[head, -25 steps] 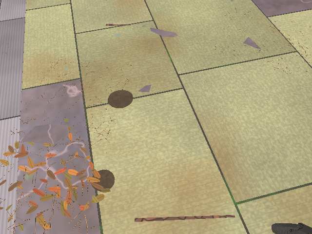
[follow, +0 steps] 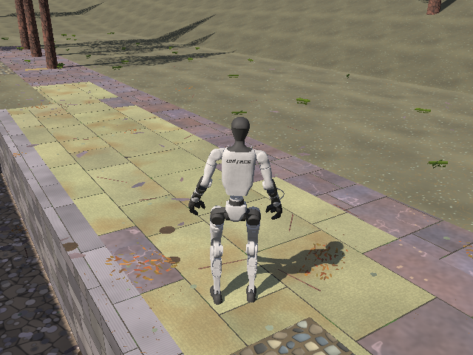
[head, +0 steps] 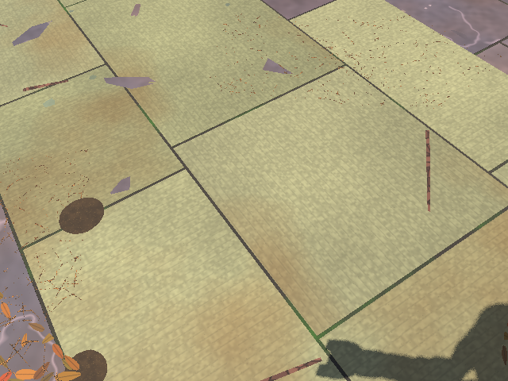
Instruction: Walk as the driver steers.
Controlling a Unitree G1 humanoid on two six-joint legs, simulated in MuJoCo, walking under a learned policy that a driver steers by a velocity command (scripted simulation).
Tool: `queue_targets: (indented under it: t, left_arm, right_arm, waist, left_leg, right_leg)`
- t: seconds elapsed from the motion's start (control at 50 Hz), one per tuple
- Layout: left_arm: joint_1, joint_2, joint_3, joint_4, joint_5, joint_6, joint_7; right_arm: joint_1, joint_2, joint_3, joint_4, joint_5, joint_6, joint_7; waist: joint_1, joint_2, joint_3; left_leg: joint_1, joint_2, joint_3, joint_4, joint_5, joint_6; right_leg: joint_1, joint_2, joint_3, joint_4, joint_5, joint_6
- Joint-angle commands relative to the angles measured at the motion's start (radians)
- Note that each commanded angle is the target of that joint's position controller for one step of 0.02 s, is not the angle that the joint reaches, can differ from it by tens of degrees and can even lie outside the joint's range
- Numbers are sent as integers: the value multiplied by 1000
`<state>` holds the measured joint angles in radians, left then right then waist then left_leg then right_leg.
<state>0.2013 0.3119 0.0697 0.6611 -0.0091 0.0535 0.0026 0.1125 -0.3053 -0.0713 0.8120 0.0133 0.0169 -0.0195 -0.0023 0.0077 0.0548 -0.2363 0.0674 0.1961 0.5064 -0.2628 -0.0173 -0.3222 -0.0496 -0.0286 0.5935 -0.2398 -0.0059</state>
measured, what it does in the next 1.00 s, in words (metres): steps on the spot: left foot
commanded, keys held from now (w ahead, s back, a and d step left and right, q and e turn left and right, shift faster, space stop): e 0.24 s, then no key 0.12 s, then q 0.32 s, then w+q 0.32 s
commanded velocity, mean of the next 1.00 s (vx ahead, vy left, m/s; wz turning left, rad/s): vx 0.08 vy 0.00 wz -0.01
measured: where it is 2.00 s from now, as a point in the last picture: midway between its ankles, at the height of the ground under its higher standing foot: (177, 335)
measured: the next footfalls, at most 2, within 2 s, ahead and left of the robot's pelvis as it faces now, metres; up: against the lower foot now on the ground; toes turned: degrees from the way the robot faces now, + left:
left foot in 0.46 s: +0.09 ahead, +0.13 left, +0.00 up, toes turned -13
left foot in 1.12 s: +0.23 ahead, +0.20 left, +0.00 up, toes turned +12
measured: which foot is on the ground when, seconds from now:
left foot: down 0.00-0.00, up 0.02-0.44, down 0.46-0.76, up 0.78-1.00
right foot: down 0.00-1.00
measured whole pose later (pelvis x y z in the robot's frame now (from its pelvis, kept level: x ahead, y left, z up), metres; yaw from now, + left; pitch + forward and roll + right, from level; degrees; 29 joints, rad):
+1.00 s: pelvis +0.09 +0.03 +0.01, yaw +4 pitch +1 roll -2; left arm 0.35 0.29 0.08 0.75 0.00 -0.06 0.03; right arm 0.12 -0.32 -0.06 0.72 0.03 -0.01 0.04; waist 0.07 0.02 0.02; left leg -0.56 0.08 -0.02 0.87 -0.27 -0.02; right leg -0.05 -0.03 -0.10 0.30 -0.28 0.02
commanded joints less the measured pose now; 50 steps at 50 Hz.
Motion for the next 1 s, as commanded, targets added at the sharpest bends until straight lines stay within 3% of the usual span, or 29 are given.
queue_targets:
  t: [0.02, 0.04, 0.06, 0.08, 0.1, 0.12, 0.16, 0.26, 0.36, 0.4, 0.44, 0.46, 0.48, 0.5, 0.52, 0.54, 0.6, 0.68, 0.7, 0.74, 0.76, 0.78, 0.8, 0.82, 0.84, 0.88, 0.92, 1.0]
  left_arm:
    - [106, 275, 77, -71, 8, -11, 21]
    - [136, 247, 65, -81, 38, -34, 9]
    - [106, 222, 58, -79, 39, -54, 2]
    - [51, 201, 55, -81, 21, -65, 5]
    - [11, 172, 46, -88, 5, -64, 9]
    - [-15, 162, 39, -94, -2, -60, 16]
    - [-16, 156, 35, -105, 4, -55, 23]
    - [-8, 174, 43, -113, 4, -40, 36]
    - [-29, 161, 33, -106, 16, -30, 26]
    - [-48, 124, 16, -96, 20, -29, 21]
    - [-74, 59, -13, -73, 17, -33, 16]
    - [-23, 41, -20, -45, 26, -42, 12]
    - [21, 42, -21, -29, 51, -52, 11]
    - [79, 41, -17, -26, 61, -59, 9]
    - [18, 76, -11, -24, 62, -60, 18]
    - [-41, 114, 3, -27, 48, -59, 26]
    - [-62, 96, 10, -37, 33, -46, 47]
    - [-42, 62, 18, -29, 23, -58, 44]
    - [-23, 51, 19, -27, 23, -62, 39]
    - [3, 54, 26, -24, 20, -73, 31]
    - [49, 81, 35, -15, 18, -81, 31]
    - [134, 125, 46, 3, 16, -91, 30]
    - [144, 175, 59, 14, 25, -104, 27]
    - [125, 142, 49, 5, 28, -117, 33]
    - [91, 120, 43, -3, 16, -123, 41]
    - [65, 120, 40, -6, 2, -124, 42]
    - [81, 131, 44, 1, 10, -127, 38]
    - [99, 174, 60, 17, -4, -128, 20]
  right_arm:
    - [12, -49, -7, -71, -52, -8, 7]
    - [-80, -87, -17, -96, -41, -12, 1]
    - [-90, -110, -27, -96, -15, -9, -1]
    - [-67, -114, -31, -83, -6, -6, -5]
    - [-56, -121, -36, -68, -12, -4, -13]
    - [-48, -125, -39, -65, -18, -3, -16]
    - [-26, -108, -37, -59, -12, -5, -12]
    - [-51, -85, -28, -67, -8, -8, -9]
    - [-40, -91, -24, -63, -2, -12, 3]
    - [-17, -83, -18, -54, -3, -18, 11]
    - [31, -40, -2, -32, -12, -28, 25]
    - [28, -47, 3, -31, -25, -32, 30]
    - [22, -114, -4, -45, -34, -33, 26]
    - [-43, -140, -1, -47, -30, -33, 24]
    - [-74, -127, -4, -58, -21, -33, 27]
    - [-62, -132, -6, -56, -18, -35, 28]
    - [-30, -169, -14, -49, -3, -45, 19]
    - [-3, -164, -21, -65, 6, -21, -1]
    - [2, -154, -20, -69, 9, -14, -5]
    - [-15, -128, -15, -90, 15, -4, -7]
    - [-42, -111, -10, -111, 17, -8, -6]
    - [-80, -87, -4, -135, 22, -17, -4]
    - [-117, -81, -2, -168, 20, -30, 4]
    - [-102, -118, -15, -162, 16, -39, 9]
    - [-66, -120, -20, -147, 19, -41, 18]
    - [-62, -86, -11, -142, 18, -41, 35]
    - [-88, -61, -1, -159, 15, -44, 51]
    - [-121, -38, 17, -198, 11, -44, 73]
  waist:
    - [1, -370, -116]
    - [77, -270, -177]
    - [61, -177, -164]
    - [30, -133, -146]
    - [16, -103, -143]
    - [1, -110, -144]
    - [-9, -122, -167]
    - [15, -134, -155]
    - [33, -163, -134]
    - [29, -158, -144]
    - [-15, -130, -145]
    - [-3, -96, -135]
    - [39, 13, -134]
    - [117, 126, -114]
    - [75, 138, -85]
    - [41, 128, -60]
    - [24, 163, -53]
    - [6, 140, -83]
    - [12, 130, -112]
    - [29, 50, -86]
    - [51, -37, -48]
    - [87, -143, -26]
    - [86, -237, 17]
    - [65, -147, 26]
    - [40, -103, 22]
    - [46, -96, 24]
    - [66, -99, 17]
    - [78, -116, -3]
  left_leg:
    - [-312, -28, -4, 421, -341, -47]
    - [-388, -88, -186, 616, -445, -52]
    - [-414, -63, -236, 686, -376, -39]
    - [-426, -43, -254, 675, -286, -30]
    - [-429, -31, -265, 650, -227, -32]
    - [-394, -36, -263, 646, -180, -40]
    - [-351, -59, -260, 624, -123, -54]
    - [-313, -73, -275, 388, -84, -82]
    - [-165, -69, -254, 252, -102, -71]
    - [-108, -51, -244, 175, -91, -59]
    - [51, -45, -223, -75, 100, -33]
    - [119, -27, -256, -155, 227, -13]
    - [155, 84, -390, -157, 408, 29]
    - [54, 125, -431, -124, 395, 117]
    - [-35, 107, -454, -156, 203, 140]
    - [-53, 81, -455, -169, 131, 124]
    - [-39, 82, -511, -162, 169, 128]
    - [-11, 75, -574, -116, 227, 162]
    - [-17, 60, -578, -112, 117, 162]
    - [-134, -5, -537, -69, -240, 138]
    - [-274, -64, -461, 27, -361, 103]
    - [-433, -127, -350, 207, -346, 67]
    - [-556, -93, -303, 419, -305, 55]
    - [-583, -39, -340, 532, -270, 52]
    - [-593, -16, -343, 573, -212, 45]
    - [-583, 17, -299, 556, -118, 20]
    - [-509, 24, -243, 483, -31, -3]
    - [-324, 9, -171, 258, 17, -8]
  right_leg:
    - [327, -285, 452, -207, 688, -225]
    - [292, -346, 545, -238, 663, -360]
    - [288, -296, 461, -242, 615, -335]
    - [280, -241, 392, -233, 548, -278]
    - [277, -213, 363, -230, 512, -239]
    - [248, -191, 338, -231, 534, -226]
    - [243, -165, 322, -234, 552, -227]
    - [253, -149, 362, -232, 405, -229]
    - [152, -139, 392, -221, 329, -228]
    - [153, -142, 388, -199, 336, -220]
    - [103, -106, 345, -174, 269, -171]
    - [78, -68, 317, -174, 182, -120]
    - [49, 5, 242, -89, 47, -61]
    - [91, 71, 169, -121, -69, -10]
    - [146, 64, 150, -133, -30, 18]
    - [149, 70, 136, -107, -7, 18]
    - [125, 74, 110, -76, 18, 13]
    - [96, 88, 76, -50, -1, 13]
    - [115, 90, 68, -65, -69, 6]
    - [161, 52, 101, -133, -243, -33]
    - [225, -22, 205, -217, -364, -85]
    - [318, -168, 412, -345, -480, -163]
    - [335, -342, 618, -430, -463, -246]
    - [319, -359, 608, -422, -397, -264]
    - [332, -329, 527, -419, -349, -239]
    - [333, -268, 358, -444, -209, -189]
    - [294, -215, 206, -458, -60, -164]
    - [227, -192, 37, -435, 14, -146]
Velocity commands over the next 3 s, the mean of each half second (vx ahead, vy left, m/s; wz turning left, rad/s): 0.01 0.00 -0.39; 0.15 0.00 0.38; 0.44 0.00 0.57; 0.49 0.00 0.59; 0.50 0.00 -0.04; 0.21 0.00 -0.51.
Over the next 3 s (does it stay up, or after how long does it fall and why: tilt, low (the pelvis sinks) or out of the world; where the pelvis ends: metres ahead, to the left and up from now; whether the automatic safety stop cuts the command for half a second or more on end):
stays up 0.93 0.56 0.00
